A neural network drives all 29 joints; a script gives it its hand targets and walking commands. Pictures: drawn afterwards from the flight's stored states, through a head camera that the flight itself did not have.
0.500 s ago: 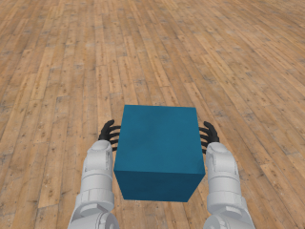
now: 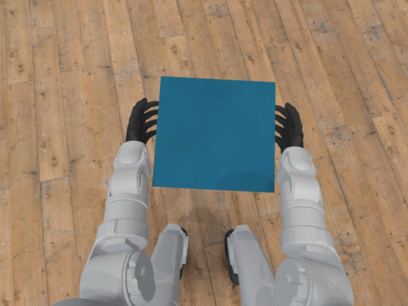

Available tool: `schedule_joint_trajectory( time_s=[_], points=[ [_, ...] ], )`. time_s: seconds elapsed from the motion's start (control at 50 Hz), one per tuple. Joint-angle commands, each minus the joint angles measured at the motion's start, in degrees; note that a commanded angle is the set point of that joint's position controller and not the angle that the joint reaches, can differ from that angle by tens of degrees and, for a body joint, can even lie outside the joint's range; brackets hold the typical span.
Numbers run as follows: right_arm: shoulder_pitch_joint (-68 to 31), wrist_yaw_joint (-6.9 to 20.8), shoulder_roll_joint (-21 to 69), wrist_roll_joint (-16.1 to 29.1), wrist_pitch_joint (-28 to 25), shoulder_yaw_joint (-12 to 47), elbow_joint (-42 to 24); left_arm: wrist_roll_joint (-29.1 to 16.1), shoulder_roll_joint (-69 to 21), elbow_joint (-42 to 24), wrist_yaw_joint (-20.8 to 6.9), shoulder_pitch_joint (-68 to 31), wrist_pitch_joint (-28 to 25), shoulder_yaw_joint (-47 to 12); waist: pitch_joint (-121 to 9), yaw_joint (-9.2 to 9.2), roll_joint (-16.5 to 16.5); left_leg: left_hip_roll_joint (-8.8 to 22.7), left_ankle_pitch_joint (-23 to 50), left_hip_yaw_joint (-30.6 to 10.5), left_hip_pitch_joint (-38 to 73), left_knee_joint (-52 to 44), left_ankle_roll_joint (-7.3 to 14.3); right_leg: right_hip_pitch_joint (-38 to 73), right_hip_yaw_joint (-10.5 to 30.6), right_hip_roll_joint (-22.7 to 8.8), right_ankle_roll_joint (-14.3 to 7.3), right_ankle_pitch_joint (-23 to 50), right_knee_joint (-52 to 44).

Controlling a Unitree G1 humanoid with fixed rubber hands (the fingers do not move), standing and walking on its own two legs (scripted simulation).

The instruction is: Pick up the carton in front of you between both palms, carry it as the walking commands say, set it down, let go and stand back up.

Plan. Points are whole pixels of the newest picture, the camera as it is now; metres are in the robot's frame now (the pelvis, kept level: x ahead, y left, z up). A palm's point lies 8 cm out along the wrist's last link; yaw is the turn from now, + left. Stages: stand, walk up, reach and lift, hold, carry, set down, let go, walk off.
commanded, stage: set down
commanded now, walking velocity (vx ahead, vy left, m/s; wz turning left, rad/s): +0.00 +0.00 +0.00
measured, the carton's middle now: (212, 144) +0.42 -0.01 -0.14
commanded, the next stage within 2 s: none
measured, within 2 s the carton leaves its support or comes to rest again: rests again in 1.68 s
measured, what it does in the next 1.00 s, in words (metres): lowers itself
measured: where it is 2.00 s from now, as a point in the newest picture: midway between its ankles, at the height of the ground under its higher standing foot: (205, 266)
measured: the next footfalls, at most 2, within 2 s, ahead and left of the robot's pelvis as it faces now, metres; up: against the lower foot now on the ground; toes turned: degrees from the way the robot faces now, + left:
none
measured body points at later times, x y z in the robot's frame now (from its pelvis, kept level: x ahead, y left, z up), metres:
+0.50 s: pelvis -0.03 +0.00 -0.14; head +0.24 +0.01 +0.22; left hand +0.46 +0.14 -0.24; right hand +0.44 -0.16 -0.23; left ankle +0.07 +0.12 -0.63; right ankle +0.06 -0.12 -0.63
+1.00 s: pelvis -0.05 +0.00 -0.25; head +0.29 +0.00 +0.05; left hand +0.49 +0.13 -0.40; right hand +0.47 -0.17 -0.39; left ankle +0.07 +0.12 -0.63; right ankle +0.06 -0.12 -0.63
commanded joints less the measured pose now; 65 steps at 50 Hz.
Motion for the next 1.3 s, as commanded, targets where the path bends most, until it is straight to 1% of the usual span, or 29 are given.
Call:
schedule_joint_trajectory(
  time_s=[0.0, 0.06, 0.16, 0.34, 0.46, 0.72, 0.84, 1.04, 1.08, 1.1, 1.12, 1.14, 1.18, 1.22, 1.28],
  points=[
    [-31.52, 12.74, 50.36, 3.05, 1.79, 31.44, 4.51, -3.05, -51.37, 3.97, -11.70, -30.93, 1.83, -30.31, -44.18, -0.41, 0.46, -4.79, 8.32, 3.36, 19.82, -1.25, -0.13, 16.08, -3.72, 4.86, 0.74, 8.51, -1.84],
    [-34.48, 13.34, 50.13, 2.68, 3.24, 29.10, 6.54, -2.52, -51.12, 6.01, -11.75, -33.70, 3.19, -28.21, -44.55, -0.34, 0.71, -4.85, 6.51, 3.62, 15.76, 1.71, -0.08, 10.88, -4.47, 5.12, 0.54, 6.47, 1.43],
    [-38.83, 13.19, 49.25, 3.19, 3.35, 27.39, 8.62, -2.93, -50.68, 8.06, -10.86, -37.84, 3.32, -26.71, -48.54, -0.44, 1.22, -5.37, 7.43, 4.02, 10.67, 7.31, -0.48, 3.64, -5.24, 5.59, 0.63, 6.73, 7.14],
    [-45.88, 11.32, 47.80, 5.98, 2.34, 28.35, 8.83, -5.90, -49.00, 8.08, -8.70, -45.69, 2.01, -28.65, -57.53, -0.91, 1.86, -6.26, 7.78, 5.25, 2.58, 17.29, -1.11, -3.88, -6.18, 6.36, 1.20, 7.26, 17.07],
    [-50.05, 10.28, 46.40, 7.71, 2.20, 29.24, 8.68, -7.60, -47.69, 8.49, -7.63, -49.86, 1.72, -29.62, -60.11, -1.08, 1.81, -6.49, 7.37, 5.99, -1.63, 23.01, -1.40, -7.87, -6.98, 6.58, 1.59, 6.91, 22.49],
    [-58.35, 9.24, 41.74, 8.61, 1.44, 26.77, 10.82, -8.34, -42.59, 11.91, -6.71, -57.93, 0.89, -27.20, -58.88, -1.05, 1.67, -6.37, 5.83, 7.17, -11.61, 33.69, -1.32, -16.51, -8.04, 6.44, 1.94, 6.17, 32.94],
    [-62.24, 8.83, 39.21, 9.64, 0.80, 26.55, 11.81, -9.44, -40.07, 13.27, -6.44, -61.80, 0.31, -27.23, -58.48, -1.30, 1.75, -6.01, 5.70, 7.66, -14.81, 38.49, -1.34, -19.02, -8.42, 6.09, 2.06, 6.23, 37.65],
    [-69.62, 8.89, 35.22, 13.44, -0.62, 28.29, 12.81, -13.33, -36.31, 15.21, -6.25, -69.09, -0.99, -29.39, -56.63, -1.63, 1.82, -5.05, 6.43, 8.35, -17.31, 46.83, -1.20, -21.20, -8.99, 5.12, 2.05, 6.86, 45.87],
    [-71.35, 8.83, 35.35, 15.04, -0.98, 29.77, 11.64, -14.86, -36.61, 14.25, -6.07, -70.66, -1.30, -30.87, -59.00, -1.70, 1.86, -4.95, 8.23, 8.42, -15.88, 48.47, -1.18, -20.33, -9.15, 4.98, 2.03, 8.55, 47.48],
    [-72.35, 8.82, 35.55, 16.03, -1.12, 30.81, 10.71, -15.89, -37.02, 12.82, -6.04, -72.09, -1.47, -31.91, -60.48, -1.43, 1.76, -4.93, 8.56, 8.43, -16.31, 49.03, -1.14, -19.47, -9.04, 4.81, 1.84, 9.15, 48.15],
    [-73.30, 8.72, 35.72, 16.76, -1.15, 31.83, 10.18, -16.82, -37.38, 11.68, -6.11, -73.40, -1.60, -32.53, -60.68, -1.23, 0.79, -4.92, 9.07, 8.32, -17.05, 49.49, -1.01, -18.78, -9.10, 4.69, 1.76, 10.12, 48.84],
    [-74.54, 8.72, 36.47, 17.50, -1.21, 32.52, 9.16, -17.25, -37.48, 11.61, -6.20, -73.83, -1.62, -32.84, -60.03, -1.64, -0.12, -4.81, 9.40, 7.97, -16.75, 49.95, -0.67, -19.90, -9.40, 4.85, 1.91, 10.58, 49.20],
    [-73.64, 8.79, 37.44, 18.08, -1.27, 33.41, 8.90, -17.17, -38.49, 12.09, -6.35, -72.08, -1.67, -32.74, -58.80, -1.27, 0.06, -4.98, 11.55, 7.98, -16.57, 51.09, -0.48, -20.23, -9.16, 4.97, 1.83, 12.45, 50.00],
    [-72.01, 9.01, 37.57, 17.85, -1.33, 32.89, 10.52, -16.52, -38.52, 14.08, -6.57, -69.93, -1.73, -31.77, -55.71, -0.84, 0.11, -5.04, 11.64, 7.99, -17.93, 51.71, -0.39, -21.54, -8.92, 5.07, 1.81, 12.28, 50.50],
    [-69.61, 9.33, 37.40, 16.48, -1.39, 30.81, 13.73, -15.20, -37.85, 16.96, -7.07, -67.61, -1.89, -29.74, -50.19, -0.49, 0.14, -5.05, 9.57, 8.03, -21.43, 51.90, -0.25, -23.79, -8.63, 5.21, 1.66, 10.51, 50.72]
  ],
)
